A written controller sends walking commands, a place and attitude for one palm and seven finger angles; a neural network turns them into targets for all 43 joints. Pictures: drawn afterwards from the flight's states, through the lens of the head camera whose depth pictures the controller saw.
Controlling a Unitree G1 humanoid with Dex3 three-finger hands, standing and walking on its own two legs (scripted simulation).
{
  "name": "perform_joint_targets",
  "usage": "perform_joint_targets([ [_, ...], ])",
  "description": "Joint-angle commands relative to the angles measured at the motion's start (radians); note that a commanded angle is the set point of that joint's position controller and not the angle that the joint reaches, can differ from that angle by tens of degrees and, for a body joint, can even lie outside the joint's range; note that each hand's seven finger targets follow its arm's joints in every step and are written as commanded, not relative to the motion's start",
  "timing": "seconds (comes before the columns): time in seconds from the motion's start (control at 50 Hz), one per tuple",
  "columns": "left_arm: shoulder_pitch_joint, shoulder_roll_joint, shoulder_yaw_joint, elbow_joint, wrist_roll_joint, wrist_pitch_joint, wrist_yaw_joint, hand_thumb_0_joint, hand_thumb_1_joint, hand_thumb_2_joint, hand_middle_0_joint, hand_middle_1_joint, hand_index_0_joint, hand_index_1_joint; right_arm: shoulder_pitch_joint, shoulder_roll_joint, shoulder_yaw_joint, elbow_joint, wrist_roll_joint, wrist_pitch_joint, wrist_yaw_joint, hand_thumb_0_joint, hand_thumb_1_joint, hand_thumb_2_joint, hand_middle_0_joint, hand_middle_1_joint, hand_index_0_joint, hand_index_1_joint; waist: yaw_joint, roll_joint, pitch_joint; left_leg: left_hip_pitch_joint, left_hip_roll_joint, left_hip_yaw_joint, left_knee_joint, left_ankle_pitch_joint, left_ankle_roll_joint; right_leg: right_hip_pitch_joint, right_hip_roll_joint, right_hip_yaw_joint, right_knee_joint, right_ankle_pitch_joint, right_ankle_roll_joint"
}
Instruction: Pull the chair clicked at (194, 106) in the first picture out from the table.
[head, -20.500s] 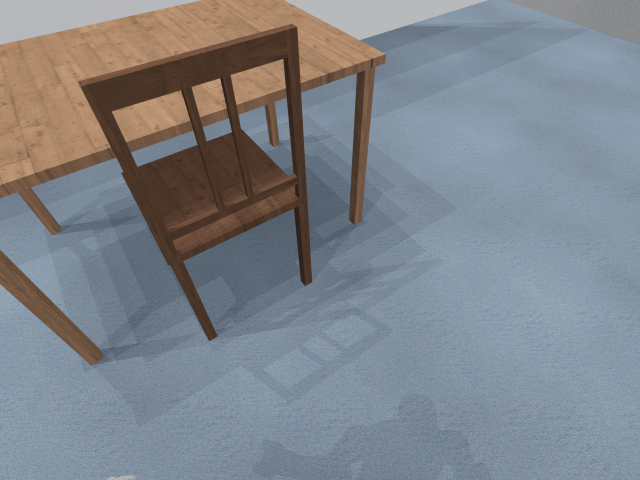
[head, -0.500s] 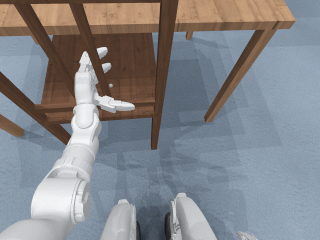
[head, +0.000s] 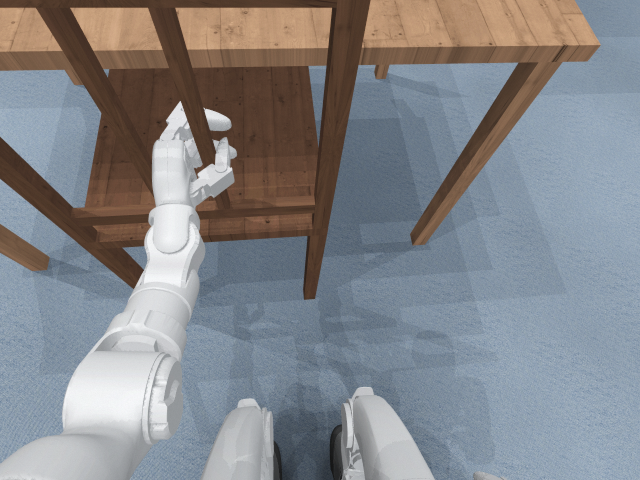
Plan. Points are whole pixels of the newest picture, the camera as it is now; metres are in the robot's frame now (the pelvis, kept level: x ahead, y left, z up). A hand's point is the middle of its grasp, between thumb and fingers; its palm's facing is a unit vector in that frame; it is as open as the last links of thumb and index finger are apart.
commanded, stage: hook a spindle and tug to test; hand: left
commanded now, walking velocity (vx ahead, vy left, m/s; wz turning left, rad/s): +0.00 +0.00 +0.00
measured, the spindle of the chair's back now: (128, 137) +0.52 +0.20 +0.06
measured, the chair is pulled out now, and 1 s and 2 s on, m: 0.00 0.03 0.17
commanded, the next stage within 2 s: step backward, pulling the chair out in 0.58 s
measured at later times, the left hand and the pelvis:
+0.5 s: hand (227, 179) +0.47 +0.09 +0.03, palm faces +0.03 -1.00 -0.02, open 5.2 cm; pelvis +0.02 +0.00 +0.01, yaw -1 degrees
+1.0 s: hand (227, 179) +0.46 +0.09 +0.06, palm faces -0.08 -0.99 -0.12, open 5.1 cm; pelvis +0.05 +0.01 +0.11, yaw -1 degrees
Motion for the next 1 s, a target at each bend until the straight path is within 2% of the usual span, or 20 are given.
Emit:
perform_joint_targets([
  [0.0, -0.331, 0.050, -0.040, -0.228, 0.010, -0.060, -0.022, 0.000, 0.900, 0.900, -0.500, -1.450, -0.500, -1.450, 0.135, -0.160, -0.058, -0.070, 0.005, -0.016, -0.009, 0.000, -0.900, -0.900, 0.200, 0.300, 0.200, 0.300, -0.029, 0.055, -0.534, 0.413, 0.008, -0.093, -0.150, 0.400, -0.037, 0.253, 0.017, 0.064, -0.142, 0.308, 0.001],
  [0.04, -0.288, 0.000, -0.080, -0.244, 0.005, -0.051, -0.025, 0.000, 0.900, 0.900, -0.500, -1.450, -0.500, -1.450, 0.130, -0.154, -0.059, -0.075, 0.006, -0.012, -0.003, 0.000, -0.900, -0.900, 0.200, 0.300, 0.200, 0.300, -0.029, 0.044, -0.516, 0.430, 0.011, -0.094, -0.154, 0.413, -0.039, 0.248, 0.019, 0.057, -0.148, 0.309, 0.001],
  [0.08, -0.280, 0.010, -0.082, -0.252, 0.010, -0.048, -0.021, 0.000, 0.900, 0.900, -0.500, -1.450, -0.500, -1.450, 0.133, -0.158, -0.059, -0.079, 0.007, -0.009, -0.003, 0.000, -0.900, -0.900, 0.200, 0.300, 0.200, 0.300, -0.033, 0.043, -0.485, 0.428, 0.014, -0.100, -0.161, 0.412, -0.040, 0.235, 0.022, 0.053, -0.146, 0.305, -0.001],
  [0.32, -0.037, -0.023, -0.110, -0.409, -0.013, -0.019, -0.025, 0.000, 0.900, 0.900, -0.500, -1.450, -0.500, -1.450, 0.118, -0.144, -0.064, -0.113, 0.019, -0.009, 0.000, 0.000, -0.900, -0.900, 0.200, 0.300, 0.200, 0.300, 0.017, 0.020, -0.511, 0.443, 0.015, -0.075, -0.173, 0.524, -0.043, 0.347, 0.019, 0.060, -0.149, 0.429, -0.001],
  [0.38, -0.019, -0.051, -0.141, -0.409, -0.012, -0.010, -0.023, 0.000, 0.900, 0.900, -0.500, -1.450, -0.500, -1.450, 0.113, -0.143, -0.065, -0.111, 0.023, -0.012, -0.002, 0.000, -0.900, -0.900, 0.200, 0.300, 0.200, 0.300, 0.002, 0.000, -0.458, 0.422, 0.014, -0.070, -0.171, 0.502, -0.037, 0.335, 0.020, 0.060, -0.156, 0.422, 0.001],
  [0.46, 0.019, -0.043, -0.134, -0.444, -0.009, -0.008, -0.017, 0.000, 0.900, 0.900, -0.500, -1.450, -0.500, -1.450, 0.108, -0.138, -0.067, -0.113, 0.022, -0.015, -0.006, 0.000, -0.900, -0.900, 0.200, 0.300, 0.200, 0.300, 0.012, -0.011, -0.475, 0.415, 0.010, -0.060, -0.169, 0.512, -0.036, 0.372, 0.016, 0.066, -0.157, 0.455, 0.002],
  [0.5, 0.025, -0.066, -0.162, -0.484, -0.008, -0.008, -0.020, 0.000, 0.900, 0.900, -0.500, -1.450, -0.500, -1.450, 0.106, -0.133, -0.067, -0.118, 0.023, -0.018, -0.005, 0.000, -0.900, -0.900, 0.200, 0.300, 0.200, 0.300, 0.017, 0.034, -0.492, 0.458, 0.013, -0.067, -0.168, 0.572, -0.042, 0.356, 0.013, 0.061, -0.149, 0.475, 0.000],
  [0.52, 0.061, -0.072, -0.160, -0.466, -0.013, 0.000, -0.021, 0.000, 0.900, 0.900, -0.500, -1.450, -0.500, -1.450, 0.105, -0.133, -0.068, -0.117, 0.024, -0.016, -0.004, 0.000, -0.900, -0.900, 0.200, 0.300, 0.200, 0.300, 0.021, 0.009, -0.479, 0.454, 0.012, -0.064, -0.167, 0.569, -0.041, 0.364, 0.014, 0.061, -0.156, 0.475, 0.000],
  [0.56, 0.030, -0.055, -0.152, -0.474, -0.012, 0.001, -0.020, 0.000, 0.900, 0.900, -0.500, -1.450, -0.500, -1.450, 0.099, -0.134, -0.067, -0.114, 0.024, -0.017, -0.010, 0.000, -0.900, -0.900, 0.200, 0.300, 0.200, 0.300, 0.010, -0.025, -0.464, 0.413, 0.009, -0.059, -0.165, 0.534, -0.035, 0.384, 0.012, 0.067, -0.157, 0.483, 0.003],
  [0.6, 0.048, -0.049, -0.148, -0.488, -0.006, 0.000, -0.021, 0.000, 0.900, 0.900, -0.500, -1.450, -0.500, -1.450, 0.098, -0.131, -0.067, -0.118, 0.025, -0.019, -0.012, 0.000, -0.900, -0.900, 0.200, 0.300, 0.200, 0.300, 0.022, -0.004, -0.479, 0.426, 0.008, -0.062, -0.164, 0.557, -0.037, 0.389, 0.010, 0.068, -0.149, 0.498, 0.000],
  [0.66, 0.003, -0.065, -0.174, -0.528, -0.007, -0.001, -0.024, 0.000, 0.900, 0.900, -0.500, -1.450, -0.500, -1.450, 0.089, -0.128, -0.067, -0.119, 0.025, -0.022, -0.015, 0.000, -0.900, -0.900, 0.200, 0.300, 0.200, 0.300, 0.010, -0.001, -0.498, 0.443, 0.009, -0.064, -0.161, 0.554, -0.037, 0.390, 0.009, 0.069, -0.151, 0.499, 0.003],
  [0.68, -0.202, 0.249, -0.047, -0.630, 0.041, 0.121, 0.019, 0.000, 0.900, 0.900, -0.500, -1.450, -0.500, -1.450, 0.155, -0.133, -0.072, -0.186, 0.092, 0.057, -0.055, 0.000, -0.900, -0.900, 0.200, 0.300, 0.200, 0.300, 0.032, 0.021, -0.672, 0.696, 0.012, -0.021, -0.343, 0.504, -0.022, 0.755, -0.051, 0.167, -0.342, 0.574, 0.003],
  [0.7, -0.268, 0.212, -0.097, -0.721, 0.034, 0.171, 0.024, 0.000, 0.900, 0.900, -0.500, -1.450, -0.500, -1.450, 0.156, -0.118, -0.078, -0.195, 0.110, 0.079, -0.090, 0.000, -0.900, -0.900, 0.200, 0.300, 0.200, 0.300, 0.017, 0.084, -0.668, 0.749, 0.010, -0.006, -0.403, 0.525, -0.017, 0.856, -0.064, 0.178, -0.401, 0.702, 0.008],
  [0.72, -0.183, 0.165, -0.121, -0.637, 0.034, 0.224, 0.024, 0.000, 0.900, 0.900, -0.500, -1.450, -0.500, -1.450, 0.115, -0.106, -0.067, -0.191, 0.116, 0.092, -0.111, 0.000, -0.900, -0.900, 0.200, 0.300, 0.200, 0.300, 0.016, 0.099, -0.601, 0.746, 0.013, -0.020, -0.432, 0.546, -0.021, 0.834, -0.072, 0.166, -0.412, 0.726, 0.008],
  [0.74, -0.084, 0.126, -0.148, -0.536, 0.031, 0.273, 0.023, 0.000, 0.900, 0.900, -0.500, -1.450, -0.500, -1.450, 0.083, -0.102, -0.057, -0.178, 0.119, 0.105, -0.121, 0.000, -0.900, -0.900, 0.200, 0.300, 0.200, 0.300, 0.026, 0.062, -0.528, 0.700, 0.022, -0.031, -0.463, 0.473, -0.018, 0.836, -0.084, 0.179, -0.454, 0.656, 0.026],
  [0.76, -0.053, 0.091, -0.175, -0.475, 0.029, 0.305, 0.025, 0.000, 0.900, 0.900, -0.500, -1.450, -0.500, -1.450, 0.077, -0.101, -0.050, -0.163, 0.122, 0.117, -0.136, 0.000, -0.900, -0.900, 0.200, 0.300, 0.200, 0.300, 0.019, 0.004, -0.456, 0.693, 0.031, -0.034, -0.495, 0.474, -0.013, 0.850, -0.091, 0.167, -0.476, 0.691, 0.033],
  [0.8, -0.035, 0.081, -0.191, -0.360, 0.021, 0.339, 0.026, 0.000, 0.900, 0.900, -0.500, -1.450, -0.500, -1.450, 0.071, -0.120, -0.041, -0.145, 0.128, 0.130, -0.156, 0.000, -0.900, -0.900, 0.200, 0.300, 0.200, 0.300, 0.024, -0.076, -0.351, 0.730, 0.060, -0.057, -0.578, 0.477, -0.012, 0.868, -0.100, 0.147, -0.535, 0.696, 0.049],
  [0.82, -0.047, 0.087, -0.185, -0.301, 0.019, 0.347, 0.027, 0.000, 0.900, 0.900, -0.500, -1.450, -0.500, -1.450, 0.061, -0.126, -0.038, -0.128, 0.126, 0.132, -0.164, 0.000, -0.900, -0.900, 0.200, 0.300, 0.200, 0.300, 0.026, -0.072, -0.304, 0.726, 0.067, -0.057, -0.611, 0.488, -0.008, 0.880, -0.105, 0.158, -0.562, 0.715, 0.059],
  [0.9, -0.095, 0.101, -0.175, -0.228, 0.008, 0.320, 0.011, 0.000, 0.900, 0.900, -0.500, -1.450, -0.500, -1.450, 0.074, -0.134, -0.044, -0.070, 0.120, 0.107, -0.187, 0.000, -0.900, -0.900, 0.200, 0.300, 0.200, 0.300, 0.038, 0.038, -0.318, 0.919, 0.111, -0.070, -0.657, 0.906, -0.023, 0.898, -0.110, 0.145, -0.593, 0.905, 0.047],
  [0.98, -0.089, 0.095, -0.184, -0.214, 0.008, 0.304, -0.019, 0.000, 0.900, 0.900, -0.500, -1.450, -0.500, -1.450, 0.079, -0.135, -0.059, -0.042, 0.114, 0.080, -0.187, 0.000, -0.900, -0.900, 0.200, 0.300, 0.200, 0.300, 0.049, 0.129, -0.336, 1.085, 0.150, -0.109, -0.676, 1.117, -0.038, 0.835, -0.083, 0.137, -0.633, 0.717, 0.033],
])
